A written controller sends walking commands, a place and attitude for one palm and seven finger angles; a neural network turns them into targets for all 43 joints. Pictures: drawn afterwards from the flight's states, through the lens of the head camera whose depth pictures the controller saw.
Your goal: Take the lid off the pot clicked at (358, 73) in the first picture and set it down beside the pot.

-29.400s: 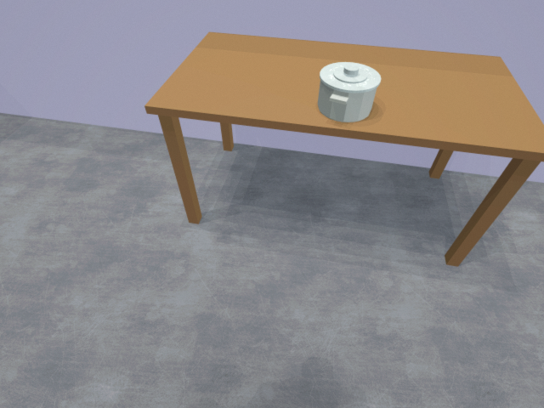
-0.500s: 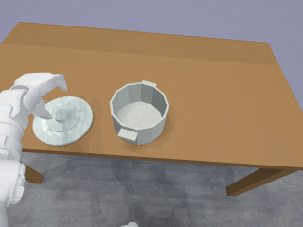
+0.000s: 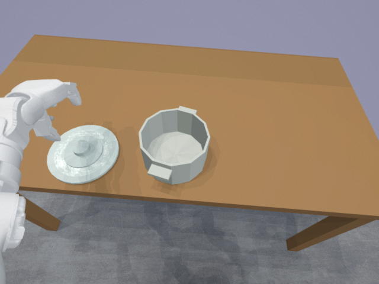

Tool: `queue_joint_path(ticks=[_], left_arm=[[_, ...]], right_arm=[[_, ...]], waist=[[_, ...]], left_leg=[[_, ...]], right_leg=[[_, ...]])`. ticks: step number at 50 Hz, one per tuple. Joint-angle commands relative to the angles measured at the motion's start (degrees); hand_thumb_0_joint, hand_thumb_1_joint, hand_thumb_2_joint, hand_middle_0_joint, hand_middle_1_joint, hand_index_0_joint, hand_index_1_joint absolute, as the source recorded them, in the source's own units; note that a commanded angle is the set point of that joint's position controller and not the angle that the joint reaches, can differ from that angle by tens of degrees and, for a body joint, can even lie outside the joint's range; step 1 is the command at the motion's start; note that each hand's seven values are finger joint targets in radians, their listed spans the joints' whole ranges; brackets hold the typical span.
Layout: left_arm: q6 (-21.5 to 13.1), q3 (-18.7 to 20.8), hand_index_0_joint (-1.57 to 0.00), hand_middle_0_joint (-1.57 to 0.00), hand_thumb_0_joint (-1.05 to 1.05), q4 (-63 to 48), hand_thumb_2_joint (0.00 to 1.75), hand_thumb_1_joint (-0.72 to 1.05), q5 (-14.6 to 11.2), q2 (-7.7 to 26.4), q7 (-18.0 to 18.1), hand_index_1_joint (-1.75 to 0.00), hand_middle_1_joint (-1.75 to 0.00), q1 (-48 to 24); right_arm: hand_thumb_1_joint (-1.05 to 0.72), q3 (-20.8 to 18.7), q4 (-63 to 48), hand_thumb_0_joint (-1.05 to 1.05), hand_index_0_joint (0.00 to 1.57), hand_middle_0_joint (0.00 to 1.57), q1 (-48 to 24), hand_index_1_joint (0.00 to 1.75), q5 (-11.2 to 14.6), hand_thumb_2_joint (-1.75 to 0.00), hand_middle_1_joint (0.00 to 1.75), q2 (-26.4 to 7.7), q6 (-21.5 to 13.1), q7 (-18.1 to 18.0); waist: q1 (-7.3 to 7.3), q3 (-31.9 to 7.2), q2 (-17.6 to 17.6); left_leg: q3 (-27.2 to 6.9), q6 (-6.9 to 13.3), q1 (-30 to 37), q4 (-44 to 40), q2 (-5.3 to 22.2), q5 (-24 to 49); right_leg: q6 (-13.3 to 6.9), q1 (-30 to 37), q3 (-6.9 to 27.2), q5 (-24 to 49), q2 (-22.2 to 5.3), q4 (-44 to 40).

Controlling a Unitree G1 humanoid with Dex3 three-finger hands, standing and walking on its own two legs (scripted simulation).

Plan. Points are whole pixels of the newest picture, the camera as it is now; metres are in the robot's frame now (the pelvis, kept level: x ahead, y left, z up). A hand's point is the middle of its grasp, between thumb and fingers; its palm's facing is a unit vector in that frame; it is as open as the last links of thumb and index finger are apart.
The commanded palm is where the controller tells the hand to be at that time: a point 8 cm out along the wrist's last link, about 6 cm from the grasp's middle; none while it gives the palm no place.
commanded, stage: draw the hand back to the body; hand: left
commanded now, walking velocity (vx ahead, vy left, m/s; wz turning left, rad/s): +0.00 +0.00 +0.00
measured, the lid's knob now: (81, 147) +0.46 +0.31 -0.07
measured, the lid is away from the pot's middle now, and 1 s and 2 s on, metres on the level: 0.26 0.26 0.26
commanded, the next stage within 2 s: none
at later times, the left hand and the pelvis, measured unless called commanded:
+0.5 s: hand (50, 127) +0.40 +0.30 +0.09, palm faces -0.34 -0.06 -0.94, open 11.0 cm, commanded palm +0.38 +0.29 +0.16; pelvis +0.00 -0.01 +0.01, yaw +0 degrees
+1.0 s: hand (69, 123) +0.38 +0.23 +0.14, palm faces +0.38 -0.87 -0.32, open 10.2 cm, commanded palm +0.32 +0.27 +0.16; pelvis +0.03 -0.05 +0.01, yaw -1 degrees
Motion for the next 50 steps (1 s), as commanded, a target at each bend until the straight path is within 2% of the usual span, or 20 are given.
queue_joint_path(ticks=[1, 5, 8, 11, 12, 15, 21, 27, 28, 30, 31, 34, 35, 38, 39, 41, 42, 44, 45, 50], left_arm=[[-2.5, 8.72, -0.35, -0.35, 0.0, -19.18, 0.66, -0.02, -0.34, 19.66, 1.18, -0.85, -0.85, -27.92], [-3.51, 12.3, -0.35, -0.35, 0.0, -12.2, 0.66, -0.02, -1.72, 21.87, 1.85, -0.85, -0.85, -21.27], [-1.75, 6.34, -0.35, -0.35, 0.0, -11.91, 0.66, -0.02, -1.73, 14.22, 2.21, -0.85, -0.85, -20.47], [-1.96, 6.74, -0.35, -0.35, 0.0, -15.61, 0.66, -0.02, -0.86, 14.34, 2.53, -0.85, -0.85, -17.64], [-2.33, 10.2, -0.35, -0.35, 0.0, -17.4, 0.66, -0.02, -0.68, 18.38, 2.73, -0.85, -0.85, -17.19], [-2.91, 13.57, -0.35, -0.35, 0.0, -23.08, 0.66, -0.02, -1.94, 22.12, 2.93, -0.85, -0.85, -17.08], [-0.76, 10.79, -0.35, -0.35, 0.0, -21.44, 0.66, -0.02, -3.59, 16.3, 3.1, -0.85, -0.85, -9.55], [0.2, 11.16, -0.35, -0.35, 0.0, -30.52, 0.66, -0.02, -4.34, 16.53, 2.06, -0.85, -0.85, -5.22], [-1.79, 13.37, -0.35, -0.35, 0.0, -35.82, 0.66, -0.02, -39.21, -3.93, 9.45, -0.85, -0.85, -7.24], [-1.61, 14.92, -0.35, -0.35, 0.0, -36.87, 0.66, -0.02, -42.57, -1.4, 15.64, -0.85, -0.85, 0.1], [-0.8, 19.13, -0.35, -0.35, 0.0, -33.23, 0.66, -0.02, -46.65, 0.3, 17.48, -0.85, -0.85, 3.5], [0.41, 24.15, -0.35, -0.35, 0.0, -30.93, 0.66, 0.01, -50.83, 4.28, 20.85, -0.84, -0.84, 0.86], [-0.17, 26.7, -0.34, -0.34, 0.0, -35.13, 0.67, 0.03, -51.34, 7.48, 21.8, -0.83, -0.83, -1.91], [-2.29, 25.11, -0.33, -0.33, 0.0, -51.41, 0.69, 0.1, -52.42, 2.68, 23.28, -0.78, -0.78, -1.11], [-2.07, 25.02, -0.33, -0.33, 0.0, -54.41, 0.69, 0.12, -53.13, 0.91, 23.61, -0.77, -0.77, 4.33], [-0.4, 26.41, -0.32, -0.32, 0.0, -49.95, 0.7, 0.17, -54.16, -2.08, 23.86, -0.74, -0.74, 18.52], [0.78, 26.97, -0.32, -0.32, 0.0, -46.98, 0.71, 0.19, -54.98, -2.97, 23.86, -0.73, -0.73, 22.72], [2.59, 25.86, -0.31, -0.31, 0.0, -42.82, 0.72, 0.24, -56.08, -5.54, 23.23, -0.7, -0.7, 26.1], [2.79, 27.03, -0.31, -0.31, 0.0, -42.64, 0.73, 0.26, -56.35, -4.06, 23.17, -0.69, -0.69, 26.08], [0.99, 29.47, -0.29, -0.29, 0.0, -65.89, 0.76, 0.37, -56.29, 1.36, 24.12, -0.62, -0.62, 18.66]], right_arm=[[-0.9, -4.02, -5.12, 0.0, 0.2, 0.2, 3.29, 0.3, -1.0, -0.9, 0.3, -9.81, -1.28, -1.18], [-0.9, -3.36, -4.79, 0.0, 0.2, 0.2, 3.06, 0.3, -0.75, -0.9, 0.3, -10.01, -1.43, -1.75], [-0.9, -3.53, -4.9, 0.0, 0.2, 0.2, 1.54, 0.3, -0.42, -0.9, 0.3, -9.34, -0.86, -0.55], [-0.9, -3.81, -6.3, 0.0, 0.2, 0.2, 0.99, 0.3, -0.76, -0.9, 0.3, -8.8, -0.58, 0.09], [-0.9, -3.72, -6.73, 0.0, 0.2, 0.2, 0.78, 0.3, -0.71, -0.9, 0.3, -9.08, -0.32, 0.11], [-0.9, -3.57, -7.76, 0.0, 0.2, 0.2, -0.67, 0.3, -0.9, -0.9, 0.3, -9.24, -0.15, -0.17], [-0.9, -3.73, -7.69, 0.0, 0.2, 0.2, -1.7, 0.3, -0.53, -0.9, 0.3, -8.42, 0.0, 0.48], [-0.9, -3.45, -9.72, 0.0, 0.2, 0.2, -4.81, 0.3, -0.23, -0.9, 0.3, -7.88, 0.27, 1.19], [-0.9, -2.7, -12.53, 0.0, 0.2, 0.2, 1.44, 0.3, 0.28, -0.9, 0.3, -3.85, -2.74, -0.51], [-0.9, -1.18, -10.81, 0.0, 0.2, 0.2, -2.9, 0.3, -0.28, -0.9, 0.3, -5.26, -5.9, -1.94], [-0.9, -1.19, -9.95, 0.0, 0.2, 0.2, -2.68, 0.3, -0.84, -0.9, 0.3, -6.31, -6.45, -2.57], [-0.9, -0.89, -7.02, 0.0, 0.2, 0.2, -2.54, 0.3, -1.3, -0.9, 0.3, -7.72, -7.48, -3.57], [-0.9, -0.82, -6.56, 0.0, 0.2, 0.2, -3.08, 0.3, -1.58, -0.9, 0.3, -8.04, -8.22, -3.71], [-0.9, -0.56, -8.32, 0.0, 0.2, 0.2, -4.96, 0.3, -2.02, -0.9, 0.3, -5.88, -12.65, -2.82], [-0.9, -0.64, -8.52, 0.0, 0.2, 0.2, -5.03, 0.3, -2.32, -0.9, 0.3, -5.45, -13.95, -2.29], [-0.9, -0.98, -7.69, 0.0, 0.2, 0.2, -4.22, 0.3, -2.98, -0.9, 0.3, -5.55, -14.58, -1.36], [-0.9, -1.25, -7.24, 0.0, 0.2, 0.2, -3.79, 0.3, -2.94, -0.9, 0.3, -5.97, -14.28, -1.13], [-0.9, -1.79, -6.95, 0.0, 0.2, 0.2, -4.16, 0.3, -2.68, -0.9, 0.3, -6.92, -13.31, -1.16], [-0.9, -2.21, -6.72, 0.0, 0.2, 0.2, -4.04, 0.3, -2.54, -0.9, 0.3, -7.47, -13.0, -1.28], [-0.9, -1.68, -7.9, 0.0, 0.2, 0.2, -7.57, 0.3, -2.29, -0.9, 0.3, -6.43, -15.56, -1.23]], waist=[[-0.76, -27.64, 6.98], [-0.37, -23.96, 2.4], [-0.47, -17.72, 3.64], [-0.04, -20.47, 5.81], [0.72, -22.78, 5.79], [0.91, -26.38, 5.71], [0.42, -19.42, 3.42], [1.18, -20.44, 4.37], [-1.65, -17.39, 3.76], [0.3, -13.36, 1.85], [0.77, -12.77, -1.73], [0.68, -9.78, -5.0], [0.83, -10.17, -2.24], [1.92, -16.04, 17.43], [2.41, -16.89, 19.4], [2.9, -13.85, 13.6], [2.92, -11.53, 7.25], [2.3, -7.76, -3.08], [2.02, -6.76, -4.48], [2.75, -17.06, 6.19]], left_leg=[[-8.46, -6.59, 31.14, -2.03, 5.44, 28.89], [-7.38, -5.8, 26.51, -2.71, 5.26, 27.77], [-7.41, -6.2, 23.69, -4.54, 5.77, 22.3], [-7.77, -6.68, 26.41, -3.62, 5.53, 25.71], [-7.8, -6.51, 26.9, -3.58, 5.33, 26.77], [-7.32, -5.72, 27.73, -3.72, 4.98, 29.29], [-7.47, -5.74, 26.42, -5.41, 5.66, 26.2], [-7.58, -5.42, 27.05, -6.04, 5.22, 26.77], [-10.34, -7.57, 37.35, -8.01, 9.89, 17.9], [-14.68, -7.91, 38.88, -12.75, 12.41, 8.91], [-13.34, -7.54, 35.58, -13.48, 11.87, 7.38], [-7.02, -6.0, 26.31, -12.02, 9.24, 7.32], [-6.45, -6.24, 26.4, -11.9, 9.01, 8.61], [-9.19, -10.04, 36.81, -11.5, 9.98, 22.55], [-9.43, -10.66, 39.11, -10.59, 10.41, 28.44], [-7.66, -9.96, 36.03, -8.9, 10.37, 34.0], [-6.53, -9.12, 32.18, -8.68, 10.24, 32.57], [-4.11, -7.02, 25.07, -8.65, 9.32, 24.24], [-3.55, -6.67, 23.59, -8.56, 8.92, 22.82], [-3.85, -6.14, 33.31, -6.42, 8.29, 33.17]], right_leg=[[-3.8, -3.4, -1.08, 10.8, 1.75, -2.69], [-3.65, -1.51, -1.27, 12.34, 1.57, -3.22], [-3.73, -4.4, -1.99, 8.26, 1.54, -3.48], [-3.92, -3.16, -1.52, 8.84, 1.74, -3.39], [-4.01, -1.45, -1.25, 9.94, 1.7, -3.36], [-3.97, 2.71, -0.7, 13.7, 1.1, -3.69], [-3.58, 0.86, -1.47, 10.3, 1.41, -5.2], [-3.72, 4.07, -1.12, 11.8, 1.08, -5.69], [-4.74, 1.41, -2.09, 7.98, 0.05, -5.88], [-4.36, 0.39, -0.17, 1.64, -0.35, -7.07], [-4.31, 3.06, 0.19, 2.0, -0.37, -8.02], [-3.79, 9.83, 1.1, 8.65, -0.91, -9.78], [-3.75, 10.93, 1.11, 9.43, -1.22, -9.78], [-4.26, 10.59, 0.06, 10.7, -1.07, -8.45], [-4.32, 10.66, -0.05, 10.78, -0.97, -8.17], [-4.08, 11.99, -0.24, 13.04, -0.47, -8.37], [-3.85, 13.5, -0.49, 15.65, -0.49, -8.23], [-3.35, 14.85, -0.21, 19.48, -0.67, -7.87], [-3.36, 15.65, -0.21, 21.09, -0.99, -7.63], [-2.84, 17.91, 1.34, 26.2, -1.29, -7.02]])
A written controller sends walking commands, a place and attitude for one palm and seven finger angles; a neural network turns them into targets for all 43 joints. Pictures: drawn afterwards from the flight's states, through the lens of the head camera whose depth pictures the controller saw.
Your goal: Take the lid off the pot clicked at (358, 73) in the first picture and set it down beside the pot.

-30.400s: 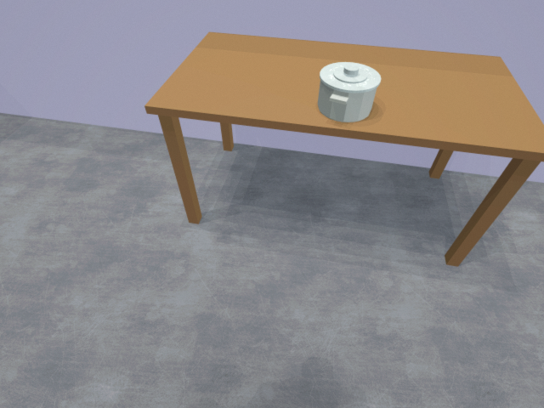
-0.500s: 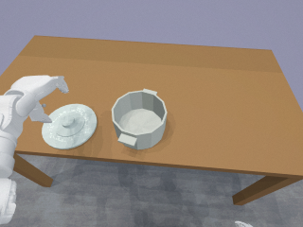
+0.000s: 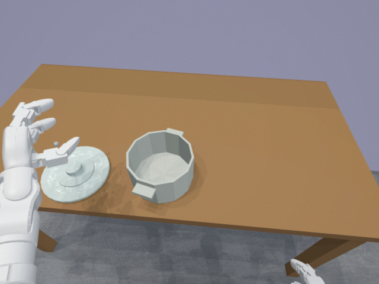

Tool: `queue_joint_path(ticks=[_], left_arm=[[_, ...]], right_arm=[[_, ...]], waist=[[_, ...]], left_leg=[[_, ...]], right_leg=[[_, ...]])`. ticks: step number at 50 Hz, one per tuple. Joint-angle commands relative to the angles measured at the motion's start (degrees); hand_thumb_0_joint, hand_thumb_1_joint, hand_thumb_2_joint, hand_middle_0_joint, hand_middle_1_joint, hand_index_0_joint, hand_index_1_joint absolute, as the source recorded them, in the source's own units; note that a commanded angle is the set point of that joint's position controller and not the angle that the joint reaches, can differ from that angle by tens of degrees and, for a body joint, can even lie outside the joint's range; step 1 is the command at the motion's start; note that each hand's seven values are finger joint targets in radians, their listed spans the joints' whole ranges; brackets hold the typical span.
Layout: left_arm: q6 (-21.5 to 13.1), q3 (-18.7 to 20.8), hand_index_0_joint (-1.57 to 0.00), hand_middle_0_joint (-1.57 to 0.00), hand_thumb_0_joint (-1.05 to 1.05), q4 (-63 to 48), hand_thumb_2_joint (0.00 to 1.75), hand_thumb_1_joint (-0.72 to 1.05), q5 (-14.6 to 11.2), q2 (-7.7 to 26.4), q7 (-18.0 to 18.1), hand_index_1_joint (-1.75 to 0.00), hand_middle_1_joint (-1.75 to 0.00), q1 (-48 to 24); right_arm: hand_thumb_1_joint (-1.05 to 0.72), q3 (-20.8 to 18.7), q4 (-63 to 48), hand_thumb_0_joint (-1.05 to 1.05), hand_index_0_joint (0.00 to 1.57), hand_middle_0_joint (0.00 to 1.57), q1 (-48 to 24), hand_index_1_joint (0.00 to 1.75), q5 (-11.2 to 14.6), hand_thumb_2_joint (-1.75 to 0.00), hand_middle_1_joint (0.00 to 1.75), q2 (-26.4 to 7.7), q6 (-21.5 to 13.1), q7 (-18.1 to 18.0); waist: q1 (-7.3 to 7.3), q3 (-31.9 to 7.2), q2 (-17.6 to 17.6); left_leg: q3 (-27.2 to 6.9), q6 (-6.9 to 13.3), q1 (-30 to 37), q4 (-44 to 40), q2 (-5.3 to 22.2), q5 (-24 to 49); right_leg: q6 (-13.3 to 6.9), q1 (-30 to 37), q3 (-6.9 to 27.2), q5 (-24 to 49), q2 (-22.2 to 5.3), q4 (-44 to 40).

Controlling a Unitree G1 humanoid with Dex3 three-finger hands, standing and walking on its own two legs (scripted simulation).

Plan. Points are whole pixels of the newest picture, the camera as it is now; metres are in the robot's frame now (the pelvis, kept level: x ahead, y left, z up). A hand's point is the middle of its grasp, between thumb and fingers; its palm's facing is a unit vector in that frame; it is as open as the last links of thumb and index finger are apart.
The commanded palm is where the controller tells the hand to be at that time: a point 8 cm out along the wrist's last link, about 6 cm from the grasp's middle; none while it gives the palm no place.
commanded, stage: draw the hand back to the body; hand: left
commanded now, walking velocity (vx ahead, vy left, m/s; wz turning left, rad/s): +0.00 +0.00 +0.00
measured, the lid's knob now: (73, 167) +0.42 +0.37 -0.09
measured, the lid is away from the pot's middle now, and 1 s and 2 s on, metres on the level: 0.26 0.26 0.26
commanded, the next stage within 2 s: step back with the hand held close in 1.32 s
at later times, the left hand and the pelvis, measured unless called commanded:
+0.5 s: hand (58, 177) +0.26 +0.24 +0.14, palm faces +0.45 -0.84 -0.31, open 7.9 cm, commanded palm +0.21 +0.28 +0.16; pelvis -0.01 -0.04 +0.00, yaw +1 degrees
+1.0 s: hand (45, 217) +0.19 +0.23 +0.15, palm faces +0.39 -0.85 -0.36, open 7.4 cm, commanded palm +0.13 +0.26 +0.17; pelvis -0.02 -0.02 +0.00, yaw +0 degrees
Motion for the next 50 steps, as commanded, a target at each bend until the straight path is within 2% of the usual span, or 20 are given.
queue_joint_path(ticks=[1, 4, 7, 11, 14, 15, 16, 19, 22, 25, 27, 29, 31, 35, 37, 41, 43, 45, 47, 50], left_arm=[[-4.52, 6.9, -0.28, -0.28, 0.0, -25.57, 0.77, 0.4, -0.17, 17.38, 1.6, -0.6, -0.6, -16.73], [-2.04, 5.96, -0.27, -0.27, 0.0, -17.06, 0.78, 0.46, -0.84, 12.81, 1.67, -0.56, -0.56, -6.52], [-1.28, 4.43, -0.26, -0.26, 0.0, -16.61, 0.8, 0.53, -1.98, 10.5, 0.82, -0.52, -0.52, -3.29], [-3.04, 7.07, -0.25, -0.25, 0.0, -28.5, 0.83, 0.63, -1.95, 15.25, 1.55, -0.47, -0.47, -8.93], [-2.81, 9.87, -0.23, -0.23, 0.0, -27.11, 0.85, 0.69, -1.99, 15.95, 2.19, -0.42, -0.42, -3.05], [-2.4, 9.74, -0.23, -0.23, 0.0, -24.53, 0.85, 0.72, -2.13, 15.05, 2.0, -0.41, -0.41, -0.6], [-1.8, 8.27, -0.23, -0.23, 0.0, -21.2, 0.86, 0.74, -2.63, 12.16, 1.66, -0.4, -0.4, 3.04], [-2.29, 4.35, -0.22, -0.22, 0.0, -25.26, 0.88, 0.81, -3.18, 8.83, 0.73, -0.36, -0.36, 1.21], [-3.49, 6.28, -0.2, -0.2, 0.0, -31.97, 0.89, 0.88, -3.19, 11.53, 1.37, -0.31, -0.31, 0.58], [-3.65, 11.3, -0.2, -0.2, 0.0, -31.16, 0.9, 0.9, -3.09, 15.19, 2.13, -0.3, -0.3, 5.27], [-3.37, 8.58, -0.2, -0.2, 0.0, -29.36, 0.9, 0.9, -3.39, 10.88, 1.55, -0.3, -0.3, 8.06], [-3.62, 4.14, -0.2, -0.2, 0.0, -32.32, 0.9, 0.9, -3.47, 6.63, 0.91, -0.3, -0.3, 8.3], [-4.08, 1.87, -0.2, -0.2, 0.0, -35.32, 0.9, 0.9, -3.57, 5.01, 0.85, -0.3, -0.3, 8.87], [-5.1, 10.68, -0.2, -0.2, 0.0, -39.08, 0.9, 0.9, -3.52, 12.78, 2.19, -0.3, -0.3, 15.15], [-5.05, 9.83, -0.2, -0.2, 0.0, -38.01, 0.9, 0.9, -3.69, 10.46, 1.85, -0.3, -0.3, 17.98], [-5.05, 1.86, -0.2, -0.2, 0.0, -42.97, 0.9, 0.9, -3.35, 3.3, 0.83, -0.3, -0.3, 20.21], [-4.76, 2.51, -0.2, -0.2, 0.0, -43.89, 0.9, 0.9, -3.5, 4.03, 1.05, -0.3, -0.3, 23.04], [-5.22, 6.69, -0.2, -0.2, 0.0, -46.65, 0.9, 0.9, -3.5, 8.28, 1.55, -0.3, -0.3, 24.79], [-5.6, 8.43, -0.2, -0.2, 0.0, -48.59, 0.9, 0.9, -3.35, 8.61, 1.81, -0.3, -0.3, 27.99], [-5.22, 5.99, -0.2, -0.2, 0.0, -51.68, 0.9, 0.9, -3.31, 6.13, 1.38, -0.3, -0.3, 30.77]], right_arm=[[-0.9, -2.78, -7.75, 0.0, 0.2, 0.2, -4.6, 0.3, -0.17, -0.9, 0.3, -7.24, -4.84, -0.22], [-0.9, -3.24, -6.58, 0.0, 0.2, 0.2, -4.27, 0.3, -0.08, -0.9, 0.3, -7.48, -4.43, -0.21], [-0.9, -3.3, -7.14, 0.0, 0.2, 0.2, -6.01, 0.3, 0.4, -0.9, 0.3, -7.52, -3.53, -0.39], [-0.9, -2.58, -7.91, 0.0, 0.2, 0.2, -8.32, 0.3, 0.19, -0.9, 0.3, -6.82, -4.9, -0.69], [-0.9, -2.6, -7.67, 0.0, 0.2, 0.2, -8.4, 0.3, -0.09, -0.9, 0.3, -6.46, -5.65, -0.73], [-0.9, -2.6, -7.33, 0.0, 0.2, 0.2, -8.26, 0.3, -0.16, -0.9, 0.3, -6.58, -5.4, -0.7], [-0.9, -2.63, -7.4, 0.0, 0.2, 0.2, -8.29, 0.3, -0.11, -0.9, 0.3, -6.37, -5.08, -0.78], [-0.9, -2.55, -8.38, 0.0, 0.2, 0.2, -10.06, 0.3, 0.32, -0.9, 0.3, -6.16, -5.26, -0.83], [-0.9, -2.31, -8.91, 0.0, 0.2, 0.2, -11.02, 0.3, 0.02, -0.9, 0.3, -5.88, -6.48, -0.87], [-0.9, -2.44, -7.87, 0.0, 0.2, 0.2, -10.43, 0.3, -0.53, -0.9, 0.3, -6.05, -6.6, -0.84], [-0.9, -2.47, -8.22, 0.0, 0.2, 0.2, -11.17, 0.3, -0.42, -0.9, 0.3, -5.68, -6.42, -0.92], [-0.9, -2.36, -8.84, 0.0, 0.2, 0.2, -11.93, 0.3, -0.17, -0.9, 0.3, -5.23, -6.86, -0.88], [-0.9, -2.17, -9.36, 0.0, 0.2, 0.2, -12.46, 0.3, -0.13, -0.9, 0.3, -4.92, -7.55, -0.91], [-0.9, -2.53, -8.64, 0.0, 0.2, 0.2, -12.02, 0.3, -0.83, -0.9, 0.3, -5.43, -8.03, -1.12], [-0.9, -2.57, -8.9, 0.0, 0.2, 0.2, -12.17, 0.3, -0.98, -0.9, 0.3, -5.08, -7.75, -1.21], [-0.9, -2.23, -10.0, 0.0, 0.2, 0.2, -12.75, 0.3, -0.84, -0.9, 0.3, -4.41, -8.51, -0.88], [-0.9, -2.27, -10.07, 0.0, 0.2, 0.2, -12.6, 0.3, -0.89, -0.9, 0.3, -4.65, -8.7, -0.92], [-0.9, -2.52, -9.7, 0.0, 0.2, 0.2, -12.32, 0.3, -1.16, -0.9, 0.3, -5.06, -8.59, -0.99], [-0.9, -2.52, -10.0, 0.0, 0.2, 0.2, -12.49, 0.3, -1.5, -0.9, 0.3, -4.45, -8.69, -1.0], [-0.9, -2.57, -10.34, 0.0, 0.2, 0.2, -12.42, 0.3, -1.49, -0.9, 0.3, -4.31, -8.56, -0.64]], waist=[[0.43, -21.51, 8.17], [0.47, -14.16, 0.85], [0.32, -10.68, -2.17], [0.71, -14.73, 4.58], [1.59, -13.55, 2.62], [1.41, -11.09, 2.15], [1.18, -9.14, -1.01], [0.84, -7.85, -0.41], [1.51, -10.69, 3.11], [2.06, -9.67, 0.23], [1.94, -8.08, -1.97], [1.52, -7.49, 1.76], [1.29, -6.37, 3.79], [2.97, -7.56, 0.14], [3.01, -7.23, -2.29], [2.01, -5.59, 3.03], [2.37, -4.65, 2.14], [2.75, -4.17, -0.01], [3.45, -6.15, -0.06], [2.96, -6.05, 0.68]], left_leg=[[-4.05, -2.47, 17.47, 0.9, 5.66, 36.25], [-2.71, -1.76, 12.16, 0.76, 5.54, 30.6], [-1.14, -1.2, 8.35, 0.1, 4.49, 21.96], [-1.39, -0.94, 11.67, -0.28, 3.68, 21.1], [-1.44, -0.98, 11.46, -0.06, 3.89, 21.04], [-1.21, -1.04, 10.06, -0.02, 3.63, 19.69], [-0.64, -0.89, 9.01, -0.34, 3.57, 17.97], [-0.67, -0.66, 9.35, -0.75, 3.74, 13.86], [-0.96, -0.5, 11.49, -0.77, 3.43, 14.22], [-1.33, -0.55, 10.17, -0.38, 3.4, 15.2], [-0.74, -0.45, 9.67, -0.69, 3.38, 13.92], [-0.61, -0.48, 11.07, -1.06, 3.42, 12.32], [-0.92, -0.52, 11.75, -1.91, 3.39, 10.49], [-1.76, -0.49, 10.95, -1.84, 3.58, 12.49], [-1.46, -0.41, 10.28, -1.81, 3.52, 12.47], [-1.42, -0.55, 11.85, -2.33, 3.66, 11.44], [-2.0, -0.57, 11.37, -2.56, 3.9, 10.97], [-2.34, -0.65, 10.72, -2.44, 4.08, 11.43], [-2.13, -0.62, 10.97, -2.34, 4.02, 12.9], [-2.26, -0.83, 11.04, -2.11, 4.2, 14.14]], right_leg=[[-1.21, 1.69, 0.52, 26.85, -3.25, -0.21], [-1.03, 1.02, 0.14, 27.36, -3.43, -0.36], [-0.67, 1.34, 0.34, 27.73, -3.88, -0.83], [-0.74, 2.87, 1.27, 26.43, -3.98, -1.3], [-0.87, 3.22, 1.07, 26.83, -4.1, -1.49], [-0.82, 2.76, 1.25, 26.72, -4.23, -1.96], [-0.44, 1.87, 1.18, 25.92, -4.1, -2.17], [-0.22, -0.24, 1.49, 20.75, -4.59, -3.41], [-0.39, 0.79, 2.05, 19.76, -4.56, -3.95], [-0.52, 1.91, 2.4, 22.2, -4.82, -4.0], [-0.15, 1.12, 2.48, 21.33, -4.85, -4.24], [-0.14, -0.65, 2.27, 17.49, -4.95, -5.02], [-0.3, -1.95, 1.96, 13.5, -4.54, -5.84], [-0.63, 0.3, 2.1, 15.59, -4.72, -5.65], [-0.45, 0.45, 2.44, 15.85, -4.69, -5.53], [-0.58, -1.81, 1.79, 13.12, -4.47, -5.84], [-0.66, -2.1, 1.65, 12.05, -4.45, -6.0], [-0.88, -1.82, 1.86, 12.54, -4.49, -6.12], [-1.0, -0.52, 2.0, 14.19, -4.49, -5.51], [-1.12, -0.49, 2.09, 15.74, -4.61, -4.86]])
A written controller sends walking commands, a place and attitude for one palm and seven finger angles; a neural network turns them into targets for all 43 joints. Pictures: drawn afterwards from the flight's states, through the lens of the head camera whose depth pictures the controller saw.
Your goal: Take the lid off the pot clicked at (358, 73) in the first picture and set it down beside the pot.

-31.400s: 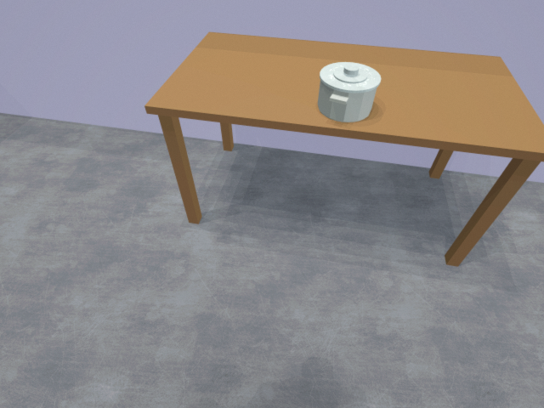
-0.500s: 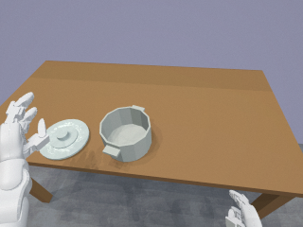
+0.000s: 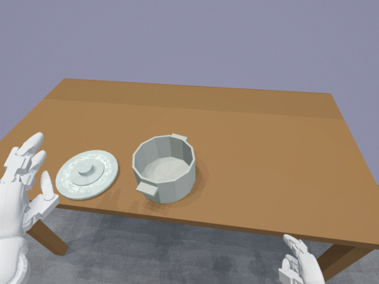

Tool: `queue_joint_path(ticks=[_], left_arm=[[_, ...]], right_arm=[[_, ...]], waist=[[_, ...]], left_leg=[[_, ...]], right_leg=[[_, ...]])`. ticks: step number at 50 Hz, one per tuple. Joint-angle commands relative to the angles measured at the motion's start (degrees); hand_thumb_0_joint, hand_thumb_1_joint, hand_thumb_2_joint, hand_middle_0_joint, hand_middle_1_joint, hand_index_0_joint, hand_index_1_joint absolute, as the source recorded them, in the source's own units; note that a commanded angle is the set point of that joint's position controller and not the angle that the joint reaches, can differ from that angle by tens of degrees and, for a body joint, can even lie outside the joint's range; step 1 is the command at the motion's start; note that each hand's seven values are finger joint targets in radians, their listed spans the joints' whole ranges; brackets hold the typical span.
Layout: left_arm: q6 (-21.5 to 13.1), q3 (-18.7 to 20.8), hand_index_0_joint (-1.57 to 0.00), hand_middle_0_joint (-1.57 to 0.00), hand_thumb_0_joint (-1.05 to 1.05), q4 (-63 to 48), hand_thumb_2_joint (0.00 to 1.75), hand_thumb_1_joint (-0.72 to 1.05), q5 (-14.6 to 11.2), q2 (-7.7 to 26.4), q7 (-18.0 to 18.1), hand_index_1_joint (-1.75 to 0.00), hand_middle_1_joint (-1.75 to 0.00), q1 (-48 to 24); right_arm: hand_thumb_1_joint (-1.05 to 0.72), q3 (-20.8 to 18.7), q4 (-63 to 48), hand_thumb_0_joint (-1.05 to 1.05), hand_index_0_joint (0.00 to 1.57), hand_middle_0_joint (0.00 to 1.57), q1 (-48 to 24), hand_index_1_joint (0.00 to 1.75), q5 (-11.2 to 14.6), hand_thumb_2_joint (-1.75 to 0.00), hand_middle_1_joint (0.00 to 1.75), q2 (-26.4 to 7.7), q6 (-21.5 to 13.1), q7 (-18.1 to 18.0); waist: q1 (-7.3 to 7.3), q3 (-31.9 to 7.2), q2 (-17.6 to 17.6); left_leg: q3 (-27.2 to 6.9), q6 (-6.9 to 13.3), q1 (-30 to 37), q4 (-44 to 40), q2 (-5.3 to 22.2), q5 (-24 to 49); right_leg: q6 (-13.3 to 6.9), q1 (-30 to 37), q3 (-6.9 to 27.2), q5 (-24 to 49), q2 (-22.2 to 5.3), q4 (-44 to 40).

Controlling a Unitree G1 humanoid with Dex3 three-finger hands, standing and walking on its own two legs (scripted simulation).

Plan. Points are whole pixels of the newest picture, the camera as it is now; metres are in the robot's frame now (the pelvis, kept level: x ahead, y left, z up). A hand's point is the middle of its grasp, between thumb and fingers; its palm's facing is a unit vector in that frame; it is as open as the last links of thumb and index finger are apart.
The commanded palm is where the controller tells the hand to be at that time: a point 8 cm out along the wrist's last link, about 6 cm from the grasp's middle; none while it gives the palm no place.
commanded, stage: draw the hand back to the body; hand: left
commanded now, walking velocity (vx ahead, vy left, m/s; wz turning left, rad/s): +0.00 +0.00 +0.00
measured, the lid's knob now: (85, 168) +0.44 +0.39 -0.09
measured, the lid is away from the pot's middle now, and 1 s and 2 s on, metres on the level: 0.26 0.26 0.26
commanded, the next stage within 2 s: step back with the hand held close in 0.32 s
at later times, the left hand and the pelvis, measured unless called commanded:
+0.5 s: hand (22, 209) +0.17 +0.28 +0.17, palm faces +0.39 -0.83 -0.40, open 7.4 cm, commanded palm +0.13 +0.31 +0.17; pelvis -0.01 +0.03 +0.00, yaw -1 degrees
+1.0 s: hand (4, 232) +0.14 +0.28 +0.16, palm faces +0.28 -0.82 -0.50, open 7.4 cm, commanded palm +0.09 +0.33 +0.17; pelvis -0.06 +0.06 -0.01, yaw -4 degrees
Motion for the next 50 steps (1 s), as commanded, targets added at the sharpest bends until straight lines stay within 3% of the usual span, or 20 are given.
queue_joint_path(ticks=[1, 4, 7, 10, 13, 16, 19, 20, 21, 22, 24, 29, 30, 34, 35, 39, 40, 43, 46, 50], left_arm=[[-3.66, 5.47, -0.2, -0.2, 0.0, -16.24, 0.9, 0.9, 0.15, 9.26, 0.67, -0.3, -0.3, -2.28], [-3.04, 3.78, -0.2, -0.2, 0.0, -18.52, 0.9, 0.9, 0.34, 7.94, 0.6, -0.3, -0.3, 0.62], [-3.14, 7.36, -0.2, -0.2, 0.0, -20.42, 0.9, 0.9, 0.55, 10.98, 1.21, -0.3, -0.3, 3.39], [-3.23, 8.42, -0.2, -0.2, 0.0, -23.47, 0.9, 0.9, 0.76, 12.25, 1.55, -0.3, -0.3, 2.76], [-2.34, 4.8, -0.2, -0.2, 0.0, -19.94, 0.9, 0.9, 0.78, 7.78, 1.32, -0.3, -0.3, 4.0], [-2.29, 4.42, -0.2, -0.2, 0.0, -20.52, 0.9, 0.9, 0.89, 7.7, 1.14, -0.3, -0.3, 4.42], [-2.63, 6.03, -0.2, -0.2, 0.0, -23.62, 0.9, 0.9, 1.03, 9.95, 1.5, -0.3, -0.3, 3.58], [-2.92, 7.42, -0.2, -0.2, 0.0, -25.89, 0.9, 0.9, 0.99, 11.99, 1.78, -0.3, -0.3, 2.6], [-2.95, 7.29, -0.2, -0.2, 0.0, -25.41, 0.9, 0.9, 1.17, 11.16, 1.92, -0.3, -0.3, 3.25], [-5.92, 17.99, -0.2, -0.2, 0.0, -29.91, 0.9, 0.9, 0.46, 20.8, 1.93, -0.3, -0.3, -5.99], [-6.38, 13.19, -0.2, -0.2, 0.0, -21.73, 0.9, 0.9, 0.72, 14.43, 1.08, -0.3, -0.3, 0.6], [-6.75, 7.21, -0.2, -0.2, 0.0, -19.77, 0.9, 0.9, 1.0, 7.51, -0.79, -0.3, -0.3, 7.75], [-7.09, 7.8, -0.2, -0.2, 0.0, -21.89, 0.9, 0.9, 1.16, 8.29, -0.78, -0.3, -0.3, 8.81], [-7.93, 11.77, -0.2, -0.2, 0.0, -29.43, 0.9, 0.9, 2.08, 11.97, -0.27, -0.3, -0.3, 13.62], [-8.1, 15.06, -0.2, -0.2, 0.0, -31.64, 0.9, 0.9, 2.32, 15.89, 0.5, -0.3, -0.3, 13.26], [-8.34, 15.05, -0.2, -0.2, 0.0, -34.31, 0.9, 0.9, 1.98, 14.67, 1.26, -0.3, -0.3, 16.22], [-8.39, 15.9, -0.2, -0.2, 0.0, -35.57, 0.9, 0.9, 2.03, 15.94, 1.57, -0.3, -0.3, 14.96], [-8.2, 13.72, -0.2, -0.2, 0.0, -31.82, 0.9, 0.9, 1.79, 12.69, 1.61, -0.3, -0.3, 15.0], [-7.53, 11.87, -0.2, -0.2, 0.0, -26.54, 0.9, 0.9, 1.72, 10.48, 1.64, -0.3, -0.3, 14.24], [-7.44, 12.8, -0.2, -0.2, 0.0, -24.71, 0.9, 0.9, 2.32, 11.93, 1.92, -0.3, -0.3, 12.45]], right_arm=[[-0.9, -2.28, -10.23, 0.0, 0.2, 0.2, -8.24, 0.3, -0.06, -0.9, 0.3, -5.41, -3.51, -0.04], [-0.9, -2.35, -10.54, 0.0, 0.2, 0.2, -8.13, 0.3, 0.0, -0.9, 0.3, -5.41, -3.38, 0.14], [-0.9, -2.63, -10.57, 0.0, 0.2, 0.2, -8.45, 0.3, -0.18, -0.9, 0.3, -5.3, -3.15, -0.21], [-0.9, -2.48, -10.6, 0.0, 0.2, 0.2, -8.06, 0.3, -0.15, -0.9, 0.3, -5.32, -2.92, -0.22], [-0.9, -2.4, -10.71, 0.0, 0.2, 0.2, -7.76, 0.3, -0.09, -0.9, 0.3, -5.23, -2.67, -0.16], [-0.9, -2.44, -11.11, 0.0, 0.2, 0.2, -7.95, 0.3, -0.11, -0.9, 0.3, -5.32, -2.44, -0.13], [-0.9, -2.4, -11.44, 0.0, 0.2, 0.2, -8.08, 0.3, -0.18, -0.9, 0.3, -5.37, -2.6, -0.08], [-0.9, -2.25, -11.51, 0.0, 0.2, 0.2, -8.06, 0.3, -0.14, -0.9, 0.3, -5.62, -2.9, -0.07], [-0.9, -2.11, -11.5, 0.0, 0.2, 0.2, -7.96, 0.3, -0.34, -0.9, 0.3, -5.04, -3.18, -0.07], [-0.9, -2.14, -13.51, 0.0, 0.2, 0.2, -6.38, 0.3, -0.32, -0.9, 0.3, -5.35, -2.1, -0.53], [-0.9, -2.53, -11.06, 0.0, 0.2, 0.2, -5.94, 0.3, -0.86, -0.9, 0.3, -4.39, -1.53, -0.26], [-0.9, -3.54, -12.73, 0.0, 0.2, 0.2, -5.1, 0.3, -0.5, -0.9, 0.3, -5.89, -1.07, 0.48], [-0.9, -3.57, -13.25, 0.0, 0.2, 0.2, -5.59, 0.3, -0.39, -0.9, 0.3, -5.97, -1.23, 0.77], [-0.9, -4.65, -15.14, 0.0, 0.2, 0.2, -5.02, 0.3, -0.73, -0.9, 0.3, -5.64, -0.74, 1.34], [-0.9, -4.89, -15.6, 0.0, 0.2, 0.2, -5.51, 0.3, -0.79, -0.9, 0.3, -6.11, -0.76, 1.34], [-0.9, -5.12, -15.83, 0.0, 0.2, 0.2, -3.43, 0.3, -0.99, -0.9, 0.3, -5.25, -1.25, 1.11], [-0.9, -5.22, -15.81, 0.0, 0.2, 0.2, -3.2, 0.3, -0.89, -0.9, 0.3, -5.69, -1.55, 1.05], [-0.9, -5.4, -14.79, 0.0, 0.2, 0.2, -0.91, 0.3, -0.89, -0.9, 0.3, -5.82, -2.31, 0.81], [-0.9, -5.38, -14.39, 0.0, 0.2, 0.2, -0.43, 0.3, -0.57, -0.9, 0.3, -5.97, -2.6, 0.64], [-0.9, -5.5, -15.47, 0.0, 0.2, 0.2, -1.48, 0.3, 0.07, -0.9, 0.3, -6.26, -2.15, 0.26]], waist=[[-0.07, -6.5, -0.18], [0.01, -5.72, 0.72], [0.57, -5.64, -2.04], [0.4, -5.9, 1.32], [-0.08, -3.47, 0.1], [-0.04, -3.48, -1.58], [0.51, -4.72, -0.16], [0.52, -5.42, 2.31], [0.75, -5.62, 2.46], [-0.22, 0.67, -1.17], [-1.35, 2.42, -9.33], [-1.34, -4.51, 0.94], [-1.21, -6.02, 2.63], [-0.89, -10.82, 1.49], [-0.89, -12.0, 2.31], [-1.1, -10.22, 6.09], [-1.37, -10.19, 5.95], [-2.04, -7.9, 5.0], [-2.73, -5.82, 1.5], [-2.71, -3.9, -2.24]], left_leg=[[-1.51, 0.86, 6.59, -1.14, 2.8, 12.86], [-2.05, 0.68, 6.77, -1.39, 3.34, 13.12], [-2.44, 0.73, 5.48, -1.45, 3.39, 13.11], [-2.94, 0.19, 5.52, -1.57, 3.52, 13.38], [-3.2, 0.19, 4.73, -2.14, 3.8, 11.19], [-3.79, 0.24, 4.0, -2.64, 3.93, 10.28], [-4.17, 0.06, 4.24, -2.78, 4.07, 9.22], [-4.69, -0.22, 4.07, -2.98, 4.08, 9.02], [-4.38, -0.26, 3.79, -2.99, 3.96, 9.57], [-5.16, 1.77, 0.08, -2.61, 4.68, 3.61], [-5.19, 1.91, 0.39, -0.02, 4.43, 3.73], [-5.55, 2.62, 1.27, -2.19, 7.59, 12.16], [-6.38, 2.96, 1.37, -3.25, 8.53, 13.93], [-8.83, 3.81, 1.74, -3.96, 12.03, 23.66], [-9.77, 4.02, 0.73, -4.4, 12.91, 23.4], [-10.29, 4.47, -4.13, -4.45, 14.6, 23.44], [-10.64, 4.34, -4.86, -4.43, 14.75, 23.02], [-10.14, 4.07, -5.37, -3.59, 15.32, 23.84], [-9.77, 3.73, -7.88, -3.91, 15.13, 17.17], [-8.98, 3.33, -17.6, -3.94, 13.17, -5.19]], right_leg=[[0.75, -5.29, 2.44, 14.37, -5.72, -4.05], [0.7, -6.14, 1.71, 13.24, -5.62, -3.82], [0.53, -5.56, 1.85, 13.2, -5.4, -3.48], [0.09, -5.31, 2.21, 12.92, -5.37, -2.87], [0.4, -7.15, 1.33, 9.88, -5.22, -3.24], [0.36, -7.04, 1.03, 8.58, -4.99, -2.95], [0.21, -6.64, 1.27, 7.34, -5.08, -2.9], [-0.07, -5.91, 1.62, 7.32, -5.01, -2.29], [-0.09, -5.69, 1.46, 7.62, -4.96, -2.27], [0.25, -10.41, 9.85, 12.38, -7.25, -5.16], [0.42, -12.4, 12.45, 16.54, -9.88, -6.05], [2.55, -9.06, 8.64, 18.21, -9.35, 0.45], [2.85, -8.32, 7.52, 16.47, -8.55, 2.15], [3.47, -9.47, 4.12, 5.47, -7.19, 7.8], [3.51, -9.05, 4.35, 2.35, -7.08, 9.48], [3.67, -8.94, 2.32, -4.19, -7.33, 13.01], [3.59, -8.51, 2.22, -4.44, -7.33, 13.46], [3.62, -9.61, 0.82, -4.77, -7.78, 13.03], [3.62, -9.58, 0.48, -4.8, -8.32, 11.73], [2.9, -5.19, 1.2, -0.7, -9.73, 9.53]])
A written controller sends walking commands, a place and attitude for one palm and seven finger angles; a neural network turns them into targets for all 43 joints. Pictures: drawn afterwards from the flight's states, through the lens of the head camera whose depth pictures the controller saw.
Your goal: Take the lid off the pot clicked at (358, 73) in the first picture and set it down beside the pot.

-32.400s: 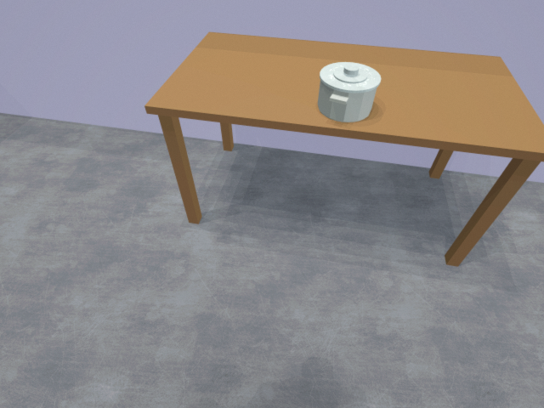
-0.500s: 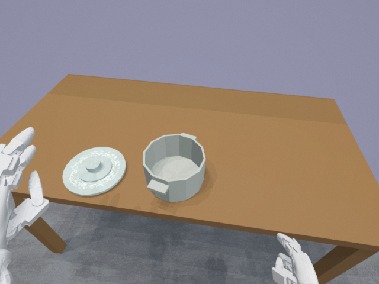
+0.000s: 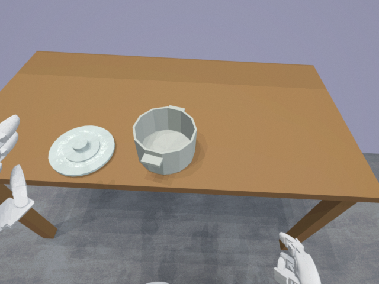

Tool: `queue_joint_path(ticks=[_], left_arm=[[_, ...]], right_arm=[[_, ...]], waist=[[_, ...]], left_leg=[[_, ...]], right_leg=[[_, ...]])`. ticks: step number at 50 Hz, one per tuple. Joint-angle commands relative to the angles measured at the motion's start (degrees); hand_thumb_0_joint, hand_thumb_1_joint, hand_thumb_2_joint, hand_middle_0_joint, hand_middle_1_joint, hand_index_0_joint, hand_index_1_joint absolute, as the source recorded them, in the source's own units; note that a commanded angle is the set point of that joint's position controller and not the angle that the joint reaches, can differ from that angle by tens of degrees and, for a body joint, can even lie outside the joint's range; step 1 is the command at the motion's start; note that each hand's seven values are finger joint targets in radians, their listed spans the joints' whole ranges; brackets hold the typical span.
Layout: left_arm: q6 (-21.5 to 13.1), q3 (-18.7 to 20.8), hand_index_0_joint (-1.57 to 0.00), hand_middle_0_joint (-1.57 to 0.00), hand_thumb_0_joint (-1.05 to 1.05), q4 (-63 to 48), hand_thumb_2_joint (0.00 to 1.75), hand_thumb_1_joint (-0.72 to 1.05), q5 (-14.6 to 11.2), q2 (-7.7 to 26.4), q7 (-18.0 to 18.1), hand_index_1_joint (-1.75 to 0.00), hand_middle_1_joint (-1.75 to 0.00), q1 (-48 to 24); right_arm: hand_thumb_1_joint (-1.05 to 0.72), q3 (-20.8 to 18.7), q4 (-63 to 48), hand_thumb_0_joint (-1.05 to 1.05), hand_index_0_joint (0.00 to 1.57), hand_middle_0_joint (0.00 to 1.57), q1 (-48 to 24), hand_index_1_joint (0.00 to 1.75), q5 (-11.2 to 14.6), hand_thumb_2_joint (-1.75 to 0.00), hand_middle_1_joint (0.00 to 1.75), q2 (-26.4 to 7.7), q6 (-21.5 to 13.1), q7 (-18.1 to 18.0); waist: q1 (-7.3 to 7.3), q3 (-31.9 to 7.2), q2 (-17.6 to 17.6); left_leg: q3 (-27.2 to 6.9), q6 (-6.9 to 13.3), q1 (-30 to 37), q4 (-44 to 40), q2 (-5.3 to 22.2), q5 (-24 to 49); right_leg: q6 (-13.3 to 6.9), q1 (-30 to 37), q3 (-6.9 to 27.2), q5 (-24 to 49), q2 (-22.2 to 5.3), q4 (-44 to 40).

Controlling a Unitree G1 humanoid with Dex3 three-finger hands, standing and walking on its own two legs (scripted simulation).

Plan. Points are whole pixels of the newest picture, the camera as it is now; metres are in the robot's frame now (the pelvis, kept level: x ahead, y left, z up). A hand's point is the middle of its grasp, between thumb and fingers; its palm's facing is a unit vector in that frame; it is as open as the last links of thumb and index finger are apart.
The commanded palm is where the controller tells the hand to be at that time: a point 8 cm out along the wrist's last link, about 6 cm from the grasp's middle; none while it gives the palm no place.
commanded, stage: step back with the hand held close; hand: left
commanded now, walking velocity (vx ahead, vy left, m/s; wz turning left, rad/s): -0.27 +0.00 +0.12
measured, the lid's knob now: (80, 144) +0.48 +0.37 -0.07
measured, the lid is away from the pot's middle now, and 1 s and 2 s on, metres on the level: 0.26 0.26 0.26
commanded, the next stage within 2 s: stop stepping back and stand still in 0.72 s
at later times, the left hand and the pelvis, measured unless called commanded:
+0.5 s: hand out of the picture +0.11 +0.24 +0.18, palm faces +0.40 -0.79 -0.46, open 7.4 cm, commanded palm +0.05 +0.27 +0.19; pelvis -0.07 -0.02 -0.01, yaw +1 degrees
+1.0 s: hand out of the picture -0.01 +0.22 +0.16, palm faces +0.23 -0.82 -0.52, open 7.4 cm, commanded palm -0.07 +0.27 +0.19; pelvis -0.20 -0.01 -0.02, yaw -1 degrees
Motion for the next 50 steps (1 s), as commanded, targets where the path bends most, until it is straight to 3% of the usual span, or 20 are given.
queue_joint_path(ticks=[1, 6, 9, 15, 20, 24, 26, 28, 31, 33, 35, 36, 38, 40, 41, 42, 43, 44, 48, 50], left_arm=[[-2.6, 4.19, -0.2, -0.2, 0.0, -7.13, 0.9, 0.9, 0.07, 6.07, 0.84, -0.3, -0.3, -0.11], [-3.95, 4.37, -0.2, -0.2, 0.0, -12.07, 0.9, 0.9, 0.77, 8.79, 2.11, -0.3, -0.3, -2.58], [-5.14, 5.19, -0.2, -0.2, 0.0, -15.14, 0.9, 0.9, 0.75, 9.77, 3.11, -0.3, -0.3, -1.62], [-6.31, 7.92, -0.2, -0.2, 0.0, -13.53, 0.9, 0.9, 2.17, 10.73, 3.93, -0.3, -0.3, 0.07], [-6.04, 7.89, -0.2, -0.2, 0.0, -11.03, 0.9, 0.9, 0.53, 9.35, 3.47, -0.3, -0.3, 0.63], [-6.62, 3.31, -0.2, -0.2, 0.0, -11.36, 0.9, 0.9, 0.22, 7.46, 1.71, -0.3, -0.3, -3.38], [-7.74, 3.08, -0.2, -0.2, 0.0, -11.36, 0.9, 0.9, 0.24, 8.89, 1.35, -0.3, -0.3, -5.44], [-7.61, 2.27, -0.2, -0.2, 0.0, -12.31, 0.9, 0.9, -0.24, 8.82, 0.44, -0.3, -0.3, -4.94], [-6.92, 4.81, -0.2, -0.2, 0.0, -12.16, 0.9, 0.9, -0.28, 10.06, 0.96, -0.3, -0.3, -2.84], [-7.67, 5.41, -0.2, -0.2, 0.0, -13.84, 0.9, 0.9, -0.67, 9.96, 1.05, -0.3, -0.3, -5.39], [-8.88, 6.65, -0.2, -0.2, 0.0, -16.82, 0.9, 0.9, -0.49, 10.93, 1.61, -0.3, -0.3, -8.33], [-9.43, 7.22, -0.2, -0.2, 0.0, -16.63, 0.9, 0.9, -0.35, 11.01, 1.73, -0.3, -0.3, -8.27], [-9.05, 8.44, -0.2, -0.2, 0.0, -15.73, 0.9, 0.9, -1.29, 11.22, 1.01, -0.3, -0.3, -6.33], [-8.5, 8.19, -0.2, -0.2, 0.0, -17.07, 0.9, 0.9, -1.73, 9.44, 0.97, -0.3, -0.3, -5.45], [6.36, -15.38, -0.2, -0.2, 0.0, 36.47, 0.9, 0.9, 6.35, -7.34, -4.39, -0.3, -0.3, -18.67], [-2.62, 6.9, -0.2, -0.2, 0.0, -32.86, 0.9, 0.9, -1.7, 11.35, -0.67, -0.3, -0.3, -19.08], [-5.89, 13.6, -0.2, -0.2, 0.0, -21.43, 0.9, 0.9, -1.22, 14.66, 1.07, -0.3, -0.3, -4.49], [-6.72, 11.53, -0.2, -0.2, 0.0, -20.47, 0.9, 0.9, -0.84, 13.25, 0.62, -0.3, -0.3, 3.52], [-4.67, 11.38, -0.2, -0.2, 0.0, -25.36, 0.9, 0.9, -0.85, 12.4, 0.87, -0.3, -0.3, 9.59], [-3.73, 11.04, -0.2, -0.2, 0.0, -22.34, 0.9, 0.9, 0.1, 13.24, 0.74, -0.3, -0.3, 8.83]], right_arm=[[-0.9, -3.66, -10.21, 0.0, 0.2, 0.2, -4.03, 0.3, 0.89, -0.9, 0.3, -8.59, -3.04, -1.06], [-0.9, -3.47, -11.2, 0.0, 0.2, 0.2, -3.84, 0.3, 0.53, -0.9, 0.3, -8.02, -3.45, -1.9], [-0.9, -3.12, -10.71, 0.0, 0.2, 0.2, -3.43, 0.3, 0.05, -0.9, 0.3, -7.48, -4.0, -1.78], [-0.9, -3.41, -11.3, 0.0, 0.2, 0.2, -4.69, 0.3, 0.64, -0.9, 0.3, -7.31, -5.3, -2.04], [-0.9, -4.87, -9.0, 0.0, 0.2, 0.2, -1.81, 0.3, 0.45, -0.9, 0.3, -7.0, -6.19, -1.25], [-0.9, -3.59, -7.94, 0.0, 0.2, 0.2, -2.22, 0.3, 0.35, -0.9, 0.3, -8.0, -6.32, -0.45], [-0.9, -3.15, -7.12, 0.0, 0.2, 0.2, -1.86, 0.3, 0.42, -0.9, 0.3, -7.61, -6.32, -0.42], [-0.9, -5.21, -7.78, 0.0, 0.2, 0.2, -1.52, 0.3, 1.13, -0.9, 0.3, -8.41, -5.82, -0.71], [-0.9, -3.66, -7.12, 0.0, 0.2, 0.2, -2.89, 0.3, 0.86, -0.9, 0.3, -5.37, -4.09, -0.13], [-0.9, -2.65, -8.07, 0.0, 0.2, 0.2, -4.88, 0.3, 1.27, -0.9, 0.3, -5.33, -3.64, -0.45], [-0.9, -3.15, -9.05, 0.0, 0.2, 0.2, -6.74, 0.3, 0.68, -0.9, 0.3, -6.96, -4.97, -1.0], [-0.9, -3.65, -6.76, 0.0, 0.2, 0.2, -3.83, 0.3, -0.43, -0.9, 0.3, -6.24, -6.15, -0.67], [-0.9, -4.08, -5.9, 0.0, 0.2, 0.2, -2.71, 0.3, -1.34, -0.9, 0.3, -6.83, -7.04, 0.38], [-0.9, -5.06, -5.54, 0.0, 0.2, 0.2, -2.32, 0.3, -0.84, -0.9, 0.3, -6.44, -7.3, 1.3], [-0.9, -6.2, 7.69, 0.0, 0.2, 0.2, -2.03, 0.3, -3.1, -0.9, 0.3, -12.75, -3.44, 1.95], [-0.9, -6.09, -10.89, 0.0, 0.2, 0.2, -7.27, 0.3, 1.47, -0.9, 0.3, -4.99, -4.63, 2.88], [-0.9, -6.08, -8.31, 0.0, 0.2, 0.2, -3.03, 0.3, 0.51, -0.9, 0.3, -8.11, -5.96, 1.91], [-0.9, -6.19, -9.33, 0.0, 0.2, 0.2, -2.66, 0.3, 0.39, -0.9, 0.3, -7.17, -5.92, 2.26], [-0.9, -4.17, -10.44, 0.0, 0.2, 0.2, -3.98, 0.3, -0.13, -0.9, 0.3, -5.64, -3.93, 3.21], [-0.9, -3.93, -10.72, 0.0, 0.2, 0.2, -1.93, 0.3, 0.27, -0.9, 0.3, -5.67, -3.54, 2.48]], waist=[[-1.36, -6.76, -0.71], [-2.25, -2.89, -5.0], [-2.44, -6.2, -2.08], [-1.71, -7.81, 15.39], [-1.69, -8.75, 6.75], [-1.55, -11.48, 3.84], [-2.43, -11.95, -1.46], [-3.43, -9.28, -10.39], [-4.78, -10.43, -9.88], [-4.75, -5.34, -2.47], [-4.1, -2.17, 17.72], [-3.8, -4.38, 19.21], [-3.42, -9.25, 14.87], [-3.6, -12.63, 11.64], [-9.88, -7.99, 9.76], [-1.53, -16.39, 6.79], [-3.24, -15.44, 12.24], [-1.54, -16.1, 8.46], [-0.82, -14.99, 18.14], [-0.51, -13.93, 11.92]], left_leg=[[-14.33, -1.57, -9.07, -9.95, 12.67, -12.55], [-13.51, -2.81, -8.54, 0.13, 6.67, -24.65], [-14.33, -2.84, -6.1, 0.87, 5.92, -18.1], [-24.4, 0.32, -21.97, -21.88, 16.88, -27.43], [-21.43, -0.21, -7.7, -17.83, 17.82, -14.59], [-16.27, -3.73, -2.38, -7.09, 12.81, -12.28], [-13.18, -4.43, -1.05, 1.68, 8.38, -15.59], [-10.57, -6.49, 3.74, 17.57, 4.02, -16.17], [-9.23, -6.46, 1.5, 23.05, 2.94, -9.43], [-12.52, -5.0, -2.06, 6.01, 5.47, -7.98], [-24.73, -0.35, -4.14, -12.91, 16.83, 8.42], [-28.25, 2.44, -0.26, -12.06, 20.5, 25.77], [-27.56, 2.02, -3.83, -13.23, 22.31, 11.4], [-24.21, 2.41, -1.68, -9.87, 20.01, 14.83], [-25.69, 0.85, -1.1, 1.79, 15.16, 39.9], [-16.3, -0.74, -1.14, -11.32, 18.48, 7.26], [-16.93, -0.51, -4.84, -10.67, 16.21, -6.97], [-18.5, -1.43, -7.23, -12.34, 13.75, -18.45], [-15.79, -3.82, -13.33, -12.45, 11.63, -26.97], [-9.12, -6.18, -14.49, -1.61, 6.71, -25.65]], right_leg=[[-2.38, 7.91, 4.52, 1.68, -4.35, -2.57], [-6.19, -5.47, 13.72, -17.92, -9.74, -13.74], [-6.75, -3.99, 13.16, -8.53, -10.77, -11.93], [-1.29, 10.37, 2.78, -8.59, 0.78, 14.73], [-0.85, 0.64, 4.08, -13.69, 1.08, 10.27], [-1.38, 5.47, 1.65, 0.68, 0.04, -9.29], [-3.92, 2.11, 3.42, 3.96, -4.5, -12.34], [-8.71, -12.73, 8.93, -6.97, -11.78, -12.7], [-9.99, -10.43, 9.33, 19.61, -16.47, -7.19], [-6.12, -9.31, 5.95, 19.88, -12.27, 0.75], [-1.15, -12.23, 2.73, -5.93, -0.1, 19.35], [-0.87, -14.94, 6.29, -18.99, 3.35, 27.0], [-0.39, -11.37, 9.72, -20.04, 2.9, 34.44], [0.47, -9.83, 9.49, -16.05, 3.54, 33.13], [2.58, -19.38, 11.32, -11.51, 0.77, 34.5], [1.61, -4.44, 9.26, -13.42, 4.31, 30.74], [0.45, -4.55, 4.77, -11.06, 3.78, 28.67], [-0.53, -2.49, 1.58, -11.76, 5.41, 24.79], [-2.34, 9.3, -2.74, -10.11, 5.54, 8.23], [-4.12, 13.13, -3.53, -7.71, 4.28, -1.97]])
